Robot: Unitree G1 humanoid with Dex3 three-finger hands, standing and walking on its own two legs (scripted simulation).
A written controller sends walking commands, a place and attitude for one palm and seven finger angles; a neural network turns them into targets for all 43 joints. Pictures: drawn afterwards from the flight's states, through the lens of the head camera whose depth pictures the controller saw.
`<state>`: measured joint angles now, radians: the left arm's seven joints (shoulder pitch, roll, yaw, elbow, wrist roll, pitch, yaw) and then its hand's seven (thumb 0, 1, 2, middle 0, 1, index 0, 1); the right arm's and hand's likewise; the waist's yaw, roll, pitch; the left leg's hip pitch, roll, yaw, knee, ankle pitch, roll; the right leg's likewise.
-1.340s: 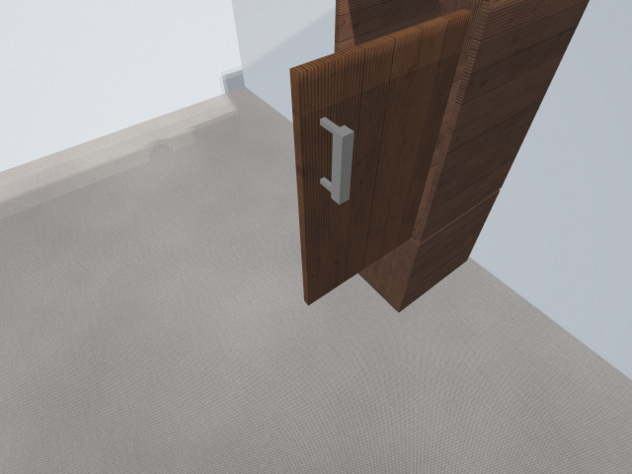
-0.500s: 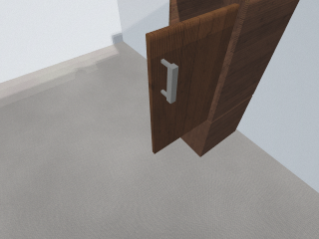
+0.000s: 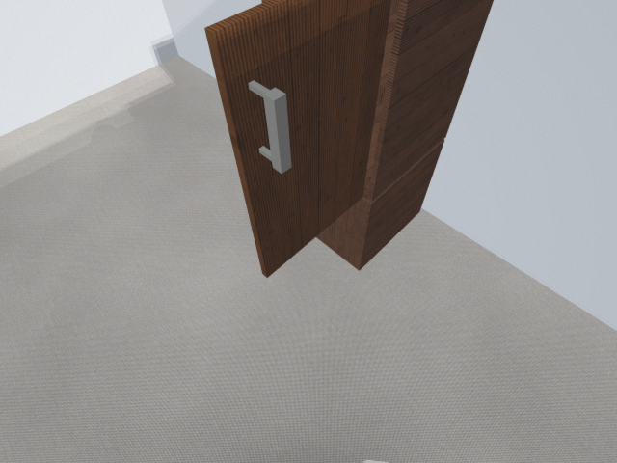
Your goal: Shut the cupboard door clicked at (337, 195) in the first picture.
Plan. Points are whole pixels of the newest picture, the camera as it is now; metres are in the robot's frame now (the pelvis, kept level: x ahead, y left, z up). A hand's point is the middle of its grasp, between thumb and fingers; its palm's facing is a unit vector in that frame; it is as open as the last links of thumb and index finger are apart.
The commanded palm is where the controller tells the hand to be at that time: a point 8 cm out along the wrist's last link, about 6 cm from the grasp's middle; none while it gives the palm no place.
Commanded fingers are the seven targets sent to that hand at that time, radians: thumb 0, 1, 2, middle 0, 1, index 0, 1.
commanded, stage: walk to a spot facing it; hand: left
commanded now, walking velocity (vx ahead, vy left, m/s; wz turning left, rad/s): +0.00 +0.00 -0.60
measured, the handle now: (269, 128) +0.55 +0.10 +0.11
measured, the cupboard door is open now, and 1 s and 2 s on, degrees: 90 90 90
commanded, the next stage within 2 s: none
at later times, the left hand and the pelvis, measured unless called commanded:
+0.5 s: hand out of the picture +0.10 +0.18 -0.16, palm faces -0.18 -0.95 -0.24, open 7.4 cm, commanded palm none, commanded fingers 0.00 0.90 0.90 -0.20 -0.30 -0.20 -0.30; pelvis +0.03 +0.00 +0.01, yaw -16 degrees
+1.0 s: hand (272, 359) +0.29 +0.09 -0.16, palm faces -0.59 -0.76 -0.27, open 7.4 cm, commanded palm none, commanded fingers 0.00 0.90 0.90 -0.20 -0.30 -0.20 -0.30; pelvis +0.05 +0.00 -0.01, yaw -36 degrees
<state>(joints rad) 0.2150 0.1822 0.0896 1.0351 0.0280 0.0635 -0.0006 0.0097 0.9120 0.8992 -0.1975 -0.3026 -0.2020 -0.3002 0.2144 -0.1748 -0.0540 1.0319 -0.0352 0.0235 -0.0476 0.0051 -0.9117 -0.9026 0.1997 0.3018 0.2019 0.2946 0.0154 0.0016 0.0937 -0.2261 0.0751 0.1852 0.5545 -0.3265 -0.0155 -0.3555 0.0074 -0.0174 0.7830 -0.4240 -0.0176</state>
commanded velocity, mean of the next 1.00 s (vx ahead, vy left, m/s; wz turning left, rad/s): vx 0.00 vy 0.00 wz -0.60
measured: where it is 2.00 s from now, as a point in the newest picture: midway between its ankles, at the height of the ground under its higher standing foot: outside the picture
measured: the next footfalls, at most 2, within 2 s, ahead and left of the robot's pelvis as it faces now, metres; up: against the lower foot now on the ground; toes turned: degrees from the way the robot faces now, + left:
left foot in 0.56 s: +0.11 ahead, +0.12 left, +0.00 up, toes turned -20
right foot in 0.96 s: +0.01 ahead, -0.12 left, +0.00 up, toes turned -39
